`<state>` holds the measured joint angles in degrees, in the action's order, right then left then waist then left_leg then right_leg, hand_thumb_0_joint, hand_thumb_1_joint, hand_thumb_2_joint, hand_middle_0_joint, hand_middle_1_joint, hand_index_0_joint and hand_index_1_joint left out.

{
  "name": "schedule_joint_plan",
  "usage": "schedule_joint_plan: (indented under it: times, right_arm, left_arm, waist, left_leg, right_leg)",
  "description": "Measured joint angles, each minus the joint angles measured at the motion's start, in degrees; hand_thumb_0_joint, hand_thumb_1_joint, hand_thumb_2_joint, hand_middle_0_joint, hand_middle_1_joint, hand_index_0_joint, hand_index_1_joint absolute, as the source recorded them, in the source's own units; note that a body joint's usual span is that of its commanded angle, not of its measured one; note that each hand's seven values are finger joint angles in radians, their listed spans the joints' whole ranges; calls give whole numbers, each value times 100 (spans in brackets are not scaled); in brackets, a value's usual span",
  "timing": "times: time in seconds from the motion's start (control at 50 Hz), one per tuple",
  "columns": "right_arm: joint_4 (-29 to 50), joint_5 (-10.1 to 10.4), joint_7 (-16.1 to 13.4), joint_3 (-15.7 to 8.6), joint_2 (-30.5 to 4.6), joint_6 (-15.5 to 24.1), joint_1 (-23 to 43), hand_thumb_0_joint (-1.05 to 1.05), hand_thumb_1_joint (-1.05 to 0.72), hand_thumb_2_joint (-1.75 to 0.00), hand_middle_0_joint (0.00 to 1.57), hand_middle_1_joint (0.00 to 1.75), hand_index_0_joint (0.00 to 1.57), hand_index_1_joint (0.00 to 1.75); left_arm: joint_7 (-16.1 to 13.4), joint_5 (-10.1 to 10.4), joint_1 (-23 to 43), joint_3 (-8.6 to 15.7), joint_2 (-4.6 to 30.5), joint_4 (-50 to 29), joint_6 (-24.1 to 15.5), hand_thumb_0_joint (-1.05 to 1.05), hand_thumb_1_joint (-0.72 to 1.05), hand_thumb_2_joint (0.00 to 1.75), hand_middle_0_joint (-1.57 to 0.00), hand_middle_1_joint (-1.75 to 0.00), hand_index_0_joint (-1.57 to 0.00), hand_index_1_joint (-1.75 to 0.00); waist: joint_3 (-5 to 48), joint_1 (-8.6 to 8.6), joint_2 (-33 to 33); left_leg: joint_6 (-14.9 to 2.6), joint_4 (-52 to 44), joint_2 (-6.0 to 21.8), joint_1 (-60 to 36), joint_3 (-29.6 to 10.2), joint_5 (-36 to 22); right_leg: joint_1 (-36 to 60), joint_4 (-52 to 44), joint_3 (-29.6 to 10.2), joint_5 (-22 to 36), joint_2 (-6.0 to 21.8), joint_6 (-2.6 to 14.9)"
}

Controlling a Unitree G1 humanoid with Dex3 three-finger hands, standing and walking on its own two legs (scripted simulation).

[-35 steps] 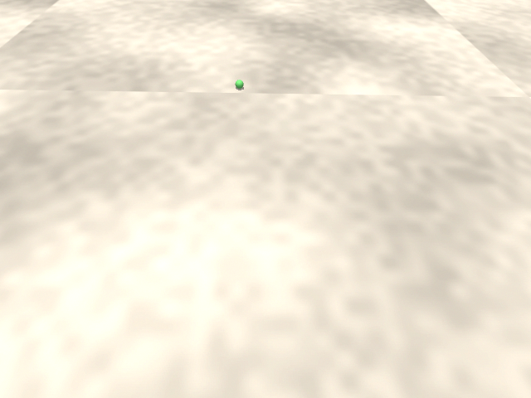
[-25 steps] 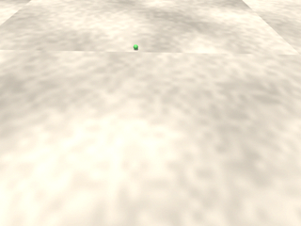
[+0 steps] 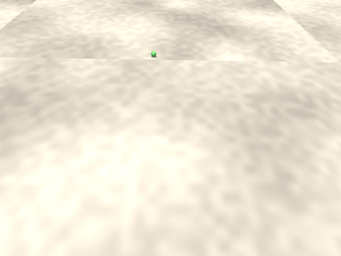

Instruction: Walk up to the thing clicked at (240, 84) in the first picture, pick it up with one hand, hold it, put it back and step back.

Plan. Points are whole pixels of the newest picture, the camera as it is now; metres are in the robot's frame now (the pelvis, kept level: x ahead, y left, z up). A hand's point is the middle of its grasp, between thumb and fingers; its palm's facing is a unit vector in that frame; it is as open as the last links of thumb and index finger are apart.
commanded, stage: stand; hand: left
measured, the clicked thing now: (153, 53) +2.31 +0.10 -0.75
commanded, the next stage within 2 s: walk up in 0.42 s
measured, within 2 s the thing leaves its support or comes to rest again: neither
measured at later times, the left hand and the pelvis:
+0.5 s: hand out of the picture +0.08 +0.26 -0.15, palm faces -0.04 -0.94 -0.33, open 7.4 cm; pelvis +0.00 +0.00 +0.00, yaw -2 degrees
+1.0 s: hand (98, 250) +0.19 +0.17 -0.13, palm faces +0.01 -0.92 -0.40, open 7.4 cm; pelvis +0.17 -0.11 +0.00, yaw -2 degrees
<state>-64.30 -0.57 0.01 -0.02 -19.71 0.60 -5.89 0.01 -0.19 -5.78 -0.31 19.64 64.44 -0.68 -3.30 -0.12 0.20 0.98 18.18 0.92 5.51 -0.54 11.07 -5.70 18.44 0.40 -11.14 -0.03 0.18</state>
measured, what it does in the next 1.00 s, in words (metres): walks ahead: right foot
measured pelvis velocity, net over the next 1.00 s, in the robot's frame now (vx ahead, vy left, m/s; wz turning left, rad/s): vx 0.17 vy -0.11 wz -0.04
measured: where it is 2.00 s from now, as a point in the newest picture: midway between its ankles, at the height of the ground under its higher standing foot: (182, 164)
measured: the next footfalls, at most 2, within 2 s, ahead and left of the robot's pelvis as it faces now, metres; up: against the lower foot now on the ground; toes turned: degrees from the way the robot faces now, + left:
right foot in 0.74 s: +0.17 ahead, -0.22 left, +0.00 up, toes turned -9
left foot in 1.20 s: +0.49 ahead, +0.03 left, +0.00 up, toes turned +4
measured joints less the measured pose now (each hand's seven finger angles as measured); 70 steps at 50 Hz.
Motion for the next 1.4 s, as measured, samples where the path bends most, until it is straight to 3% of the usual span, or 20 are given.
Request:
schedule_joint_plan:
  times: [0.42,0.48,0.52,0.58,0.68,0.74,0.76,0.78,0.8,0.84,0.9,1.06,1.18,1.22,1.26,1.3,1.34,1.4]
  right_arm:
    - [12,-1,-4,8,-5,4,-40,0,-91,-90,20,30,20,30]
    - [226,-122,194,-193,-22,111,-248,1,-91,-90,20,30,20,30]
    - [391,-161,280,-311,-81,219,-386,1,-90,-90,20,30,21,30]
    - [544,-168,311,-435,-198,336,-596,0,-90,-90,20,30,21,30]
    - [486,-213,379,-550,-471,251,-831,1,-90,-90,20,30,21,30]
    - [454,-216,392,-612,-660,172,-909,1,-90,-90,20,30,21,30]
    - [431,-230,376,-633,-746,140,-902,1,-90,-90,20,30,21,30]
    - [399,-246,343,-650,-816,99,-885,1,-90,-90,20,30,21,30]
    - [377,-223,311,-651,-838,47,-874,1,-90,-90,20,30,20,30]
    - [370,-179,305,-613,-806,0,-817,1,-91,-90,20,30,20,30]
    - [457,-66,413,-507,-716,106,-583,1,-91,-90,20,30,20,30]
    - [961,-51,693,-440,-502,143,-273,1,-91,-90,20,30,20,30]
    - [1012,-111,734,-434,-489,44,-126,1,-91,-90,20,30,20,30]
    - [1032,-135,684,-463,-419,72,-60,1,-91,-90,20,30,20,30]
    - [1111,-218,618,-468,-271,189,46,1,-91,-90,20,30,20,30]
    - [1338,-207,554,-498,-274,336,16,1,-91,-90,20,30,20,30]
    - [1449,-111,458,-504,-221,409,-131,1,-91,-90,20,30,20,30]
    - [1442,-14,354,-399,-186,438,-496,0,-91,-90,20,30,21,30]
  left_arm:
    - [5,2,-40,14,19,-12,9,1,90,90,-21,-30,-20,-30]
    - [243,-89,-254,196,108,-217,8,1,90,90,-21,-30,-20,-30]
    - [344,-149,-357,293,216,-287,47,1,90,90,-21,-30,-20,-30]
    - [463,-149,-304,364,422,-365,23,1,90,90,-21,-30,-20,-30]
    - [639,-131,-365,492,752,-629,-60,1,90,90,-21,-30,-20,-30]
    - [651,-112,-490,558,850,-649,-119,1,90,90,-20,-30,-20,-30]
    - [617,-109,-502,586,824,-645,-184,1,90,90,-20,-30,-20,-30]
    - [572,-121,-507,607,766,-673,-263,1,90,90,-20,-30,-20,-30]
    - [520,-141,-532,612,698,-727,-334,1,90,90,-20,-30,-20,-30]
    - [459,-114,-666,543,548,-800,-383,1,90,90,-20,-30,-20,-30]
    - [414,-68,-984,418,381,-744,-417,1,90,90,-21,-30,-20,-30]
    - [342,-6,-1440,366,364,-612,-471,1,90,90,-21,-30,-20,-30]
    - [344,-8,-1478,378,488,-755,-476,1,90,90,-21,-30,-20,-30]
    - [318,3,-1470,370,557,-755,-426,1,90,90,-21,-30,-20,-30]
    - [238,25,-1328,375,589,-749,-306,1,90,90,-21,-30,-20,-30]
    - [194,100,-1220,291,433,-809,-242,1,90,90,-21,-30,-20,-30]
    - [200,123,-1115,167,388,-841,-253,1,90,90,-21,-30,-20,-30]
    - [270,182,-960,142,453,-1015,-303,1,90,90,-21,-30,-20,-30]
  waist:
    - [13,-1,-18]
    - [202,49,-85]
    - [319,37,-103]
    - [262,-100,-51]
    - [246,-95,-38]
    - [393,-100,33]
    - [402,-89,182]
    - [403,-77,356]
    - [422,-37,445]
    - [451,108,485]
    - [411,238,489]
    - [226,291,287]
    - [102,363,132]
    - [92,372,-61]
    - [-79,343,-441]
    - [-161,198,-248]
    - [-149,81,-114]
    - [-19,-34,-165]
  left_leg:
    - [-19,-40,-11,-48,29,-28]
    - [-226,416,-56,170,136,815]
    - [-319,425,-53,202,230,874]
    - [-360,150,54,35,201,486]
    - [-167,79,282,-412,338,600]
    - [-150,662,444,-477,362,1205]
    - [-274,1144,580,-368,244,1603]
    - [-381,1919,658,-93,20,1976]
    - [-391,2805,537,287,-232,2089]
    - [-348,4110,169,968,-347,1833]
    - [-318,4622,-37,1754,-157,1069]
    - [-37,3042,244,2849,-275,-381]
    - [-168,1451,463,2427,113,-712]
    - [-224,1306,300,2176,260,-695]
    - [-232,1489,-6,1996,508,-359]
    - [-278,1695,48,1863,469,8]
    - [-294,1499,111,1473,465,165]
    - [-211,944,53,748,558,257]
  right_leg:
    - [43,-50,-29,43,12,-19]
    - [-385,785,-100,-1063,52,113]
    - [-926,1797,-87,-1389,83,109]
    - [-1513,2530,-107,-1426,159,79]
    - [-1833,2117,-10,-1010,535,-44]
    - [-1534,1572,129,-364,609,-55]
    - [-1489,1667,232,-85,499,-75]
    - [-1486,1902,382,-242,383,-63]
    - [-1457,2054,498,-449,336,-42]
    - [-1185,1901,587,-618,295,17]
    - [-522,1080,600,-439,184,91]
    - [686,-215,736,-444,-75,118]
    - [1339,-360,838,-1078,-144,-19]
    - [1452,-98,840,-1478,44,-103]
    - [1090,1168,744,-1740,526,27]
    - [217,3185,254,-1638,305,126]
    - [-611,4459,-61,-1438,94,211]
    - [-1586,4690,-349,-935,186,207]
